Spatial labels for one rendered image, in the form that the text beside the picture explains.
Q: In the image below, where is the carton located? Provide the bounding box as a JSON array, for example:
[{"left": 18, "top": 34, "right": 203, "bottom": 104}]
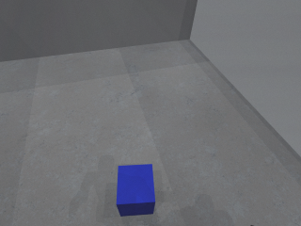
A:
[{"left": 116, "top": 164, "right": 155, "bottom": 217}]

